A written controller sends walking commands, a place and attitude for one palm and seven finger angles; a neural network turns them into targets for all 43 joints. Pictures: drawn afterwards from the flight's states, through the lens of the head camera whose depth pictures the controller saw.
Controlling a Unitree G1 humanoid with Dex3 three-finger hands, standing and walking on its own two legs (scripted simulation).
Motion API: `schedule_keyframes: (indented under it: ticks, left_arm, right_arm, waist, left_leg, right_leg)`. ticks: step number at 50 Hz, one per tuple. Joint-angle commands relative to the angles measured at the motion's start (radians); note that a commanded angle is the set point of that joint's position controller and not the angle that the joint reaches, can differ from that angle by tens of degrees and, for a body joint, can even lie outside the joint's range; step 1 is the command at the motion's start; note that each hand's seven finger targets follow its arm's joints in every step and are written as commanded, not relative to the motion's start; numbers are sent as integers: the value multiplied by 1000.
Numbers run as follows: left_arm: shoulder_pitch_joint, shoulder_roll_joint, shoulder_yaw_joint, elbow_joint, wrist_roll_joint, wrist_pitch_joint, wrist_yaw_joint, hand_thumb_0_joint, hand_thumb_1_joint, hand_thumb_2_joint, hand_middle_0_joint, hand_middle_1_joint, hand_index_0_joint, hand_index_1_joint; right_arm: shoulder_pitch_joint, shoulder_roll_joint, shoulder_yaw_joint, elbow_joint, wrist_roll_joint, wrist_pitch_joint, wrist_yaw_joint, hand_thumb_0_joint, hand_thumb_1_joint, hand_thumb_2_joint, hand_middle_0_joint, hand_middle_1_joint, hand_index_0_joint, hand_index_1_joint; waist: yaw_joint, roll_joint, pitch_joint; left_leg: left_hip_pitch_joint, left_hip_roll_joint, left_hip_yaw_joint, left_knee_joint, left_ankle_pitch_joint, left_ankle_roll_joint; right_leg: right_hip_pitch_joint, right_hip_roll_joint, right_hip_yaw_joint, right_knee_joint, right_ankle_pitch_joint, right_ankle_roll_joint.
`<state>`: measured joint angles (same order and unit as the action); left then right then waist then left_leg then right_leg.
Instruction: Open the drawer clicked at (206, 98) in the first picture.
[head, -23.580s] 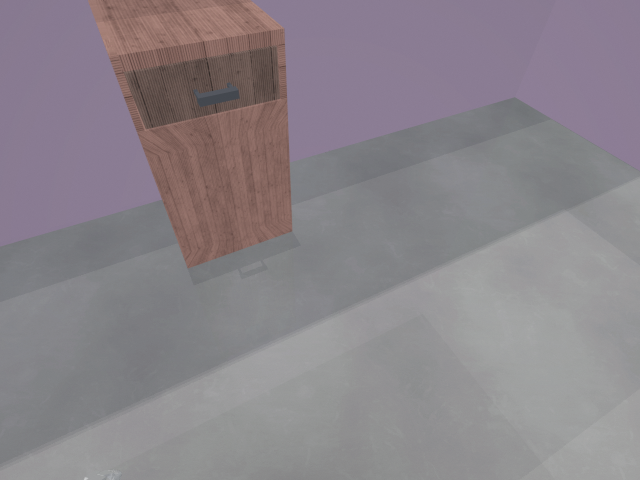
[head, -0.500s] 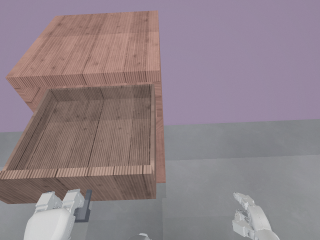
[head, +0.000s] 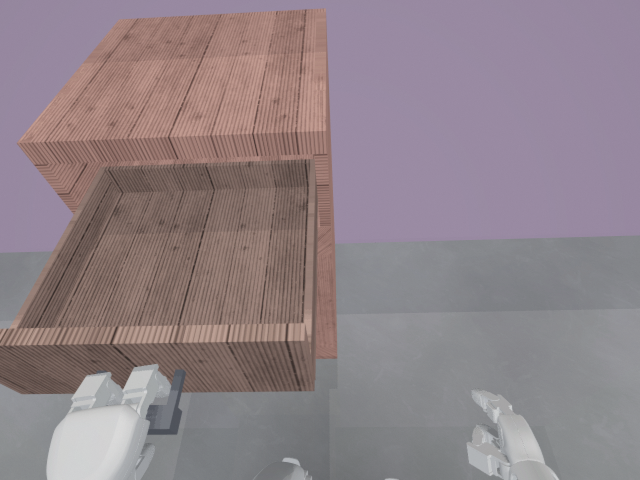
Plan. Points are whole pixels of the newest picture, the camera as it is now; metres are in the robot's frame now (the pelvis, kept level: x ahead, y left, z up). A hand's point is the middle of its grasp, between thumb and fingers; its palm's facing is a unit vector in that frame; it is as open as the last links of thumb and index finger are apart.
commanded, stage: open the thumb to release the handle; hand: left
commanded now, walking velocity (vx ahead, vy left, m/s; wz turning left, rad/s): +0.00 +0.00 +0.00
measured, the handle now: (133, 399) +0.20 +0.25 +0.02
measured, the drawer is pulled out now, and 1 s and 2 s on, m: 0.30 0.30 0.29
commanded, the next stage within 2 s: lift the hand off the handle in 0.16 s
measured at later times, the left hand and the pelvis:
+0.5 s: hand (129, 452) +0.15 +0.24 +0.00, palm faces +0.04 -0.07 -1.00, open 13.8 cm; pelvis -0.01 +0.00 +0.00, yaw +0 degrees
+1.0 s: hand (114, 430) +0.16 +0.25 +0.04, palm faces +0.00 -0.09 -1.00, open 13.2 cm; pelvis -0.01 +0.00 +0.03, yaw +1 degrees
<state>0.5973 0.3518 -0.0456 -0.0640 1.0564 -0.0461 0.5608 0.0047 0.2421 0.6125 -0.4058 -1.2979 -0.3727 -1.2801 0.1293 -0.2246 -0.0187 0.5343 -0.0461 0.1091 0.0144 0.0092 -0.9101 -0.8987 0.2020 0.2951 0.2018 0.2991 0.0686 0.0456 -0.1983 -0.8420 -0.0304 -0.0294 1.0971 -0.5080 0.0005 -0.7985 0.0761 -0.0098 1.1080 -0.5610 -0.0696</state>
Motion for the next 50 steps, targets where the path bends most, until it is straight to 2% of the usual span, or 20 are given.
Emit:
schedule_keyframes:
  ticks: [1,3,7,8,11,12,13,15,17,28,30,32,33,37,38,41,45,47,48,50]
  left_arm:
    - [52,185,191,-128,-22,38,42,0,-360,360,-310,-1215,-310,-1215]
    - [64,167,171,-123,-19,29,38,0,-500,300,-300,-1200,-300,-1200]
    - [62,194,204,-112,-18,9,39,0,-500,300,-300,-1200,-300,-1200]
    - [69,161,171,-108,-18,9,38,0,-500,300,-300,-1200,-300,-1200]
    - [17,181,195,-105,-20,2,44,0,-500,300,-300,-1200,-300,-1200]
    - [25,193,211,-95,-18,-1,47,0,-500,300,-300,-1200,-300,-1200]
    - [11,142,162,-40,-11,-1,46,0,-500,300,-300,-1200,-300,-1200]
    - [-16,169,190,-62,-8,-16,53,0,-500,300,-300,-1200,-300,-1200]
    - [-37,189,206,-66,-2,-7,63,0,-500,300,-300,-1200,-300,-1200]
    - [-182,163,137,-24,-5,52,49,0,-500,300,-300,-1200,-300,-1200]
    - [-211,198,157,-73,-13,55,43,0,-500,300,-300,-1200,-300,-1200]
    - [-205,220,174,-109,-18,62,36,0,-500,300,-300,-1200,-300,-1200]
    - [-217,199,145,-113,-24,65,28,0,-500,300,-300,-1200,-300,-1200]
    - [-226,233,177,-128,-36,62,3,0,-500,300,-300,-1200,-300,-1200]
    - [-247,205,146,-151,-41,53,-3,0,-500,300,-300,-1200,-300,-1200]
    - [-241,210,151,-175,-47,42,-12,0,-500,300,-300,-1200,-300,-1200]
    - [-252,212,152,-203,-59,26,-22,0,-500,300,-300,-1200,-300,-1200]
    - [-245,240,179,-243,-58,18,-24,0,-500,300,-300,-1200,-300,-1200]
    - [-238,204,143,-247,-67,19,-28,0,-500,300,-300,-1200,-300,-1200]
    - [-244,228,168,-263,-67,13,-32,0,-500,300,-300,-1200,-300,-1200]
  right_arm:
    - [-127,-100,-32,-166,10,-45,-25,0,-900,-900,200,300,200,300]
    - [-120,-95,-33,-162,10,-47,-23,0,-900,-900,200,300,200,300]
    - [-131,-96,-31,-156,6,-49,-17,0,-900,-900,200,300,200,300]
    - [-126,-95,-34,-163,9,-52,-17,0,-900,-900,200,300,200,300]
    - [-127,-97,-37,-159,8,-56,-17,0,-900,-900,200,300,200,300]
    - [-132,-97,-36,-155,5,-55,-17,0,-900,-900,200,300,200,300]
    - [-126,-93,-39,-148,7,-60,-20,0,-900,-900,200,300,200,300]
    - [-128,-99,-47,-149,5,-64,-19,0,-900,-900,200,300,200,300]
    - [-130,-101,-45,-144,3,-60,-17,0,-900,-900,200,300,200,300]
    - [-134,-98,-38,-135,22,-63,-46,0,-900,-900,200,300,200,300]
    - [-140,-96,-35,-138,25,-68,-53,0,-900,-900,200,300,200,300]
    - [-146,-95,-27,-142,24,-68,-57,0,-900,-900,200,300,200,300]
    - [-139,-94,-27,-143,29,-72,-60,0,-900,-900,200,300,200,300]
    - [-147,-92,-17,-137,27,-80,-64,0,-900,-900,200,300,200,300]
    - [-141,-92,-22,-138,30,-88,-64,0,-900,-900,200,300,200,300]
    - [-138,-95,-21,-142,29,-98,-59,0,-900,-900,200,300,200,300]
    - [-132,-95,-25,-140,28,-112,-56,0,-900,-900,200,300,200,300]
    - [-137,-98,-25,-143,23,-116,-50,0,-900,-900,200,300,200,300]
    - [-131,-95,-28,-144,28,-120,-50,0,-900,-900,200,300,200,300]
    - [-129,-98,-32,-137,27,-124,-50,0,-900,-900,200,300,200,300]
  waist:
    - [11,-59,-135]
    - [12,-38,-126]
    - [20,-43,-132]
    - [10,-27,-98]
    - [1,-31,-96]
    - [14,-46,-116]
    - [-8,-49,-67]
    - [5,-35,-108]
    - [8,-41,-147]
    - [-20,-46,-88]
    - [-11,-32,-120]
    - [2,-15,-149]
    - [-16,-9,-104]
    - [-6,-23,-95]
    - [-21,-5,-76]
    - [-18,19,-80]
    - [-22,-3,-64]
    - [-5,20,-108]
    - [-21,22,-74]
    - [-16,16,-94]
  left_leg:
    - [166,-22,25,-134,245,43]
    - [167,-23,28,-138,245,43]
    - [171,-24,29,-142,227,41]
    - [160,-23,27,-145,217,44]
    - [153,-21,28,-140,180,44]
    - [148,-24,29,-135,177,42]
    - [119,-20,25,-124,165,44]
    - [121,-22,26,-115,167,44]
    - [138,-23,27,-116,182,41]
    - [139,-20,25,-147,123,46]
    - [168,-23,28,-162,122,48]
    - [209,-23,29,-183,140,46]
    - [209,-22,28,-190,139,49]
    - [246,-21,26,-218,145,47]
    - [256,-19,23,-224,155,49]
    - [301,-16,20,-248,174,48]
    - [331,-18,20,-262,190,48]
    - [369,-19,22,-272,211,45]
    - [367,-16,21,-278,215,48]
    - [388,-15,20,-283,236,47]
  right_leg:
    - [142,-40,84,-253,429,24]
    - [146,-40,79,-251,430,25]
    - [134,-41,86,-259,383,25]
    - [126,-38,73,-261,369,22]
    - [102,-41,76,-274,294,24]
    - [103,-43,82,-271,285,26]
    - [71,-40,70,-262,285,26]
    - [76,-40,84,-253,285,25]
    - [79,-42,84,-244,298,23]
    - [72,-40,79,-297,188,31]
    - [107,-43,92,-322,168,33]
    - [130,-44,88,-332,175,31]
    - [126,-43,82,-346,179,32]
    - [152,-46,93,-384,164,35]
    - [148,-44,87,-386,185,33]
    - [157,-43,73,-399,193,28]
    - [172,-44,74,-417,220,32]
    - [191,-45,75,-417,227,29]
    - [185,-44,59,-417,246,30]
    - [200,-42,61,-417,272,30]
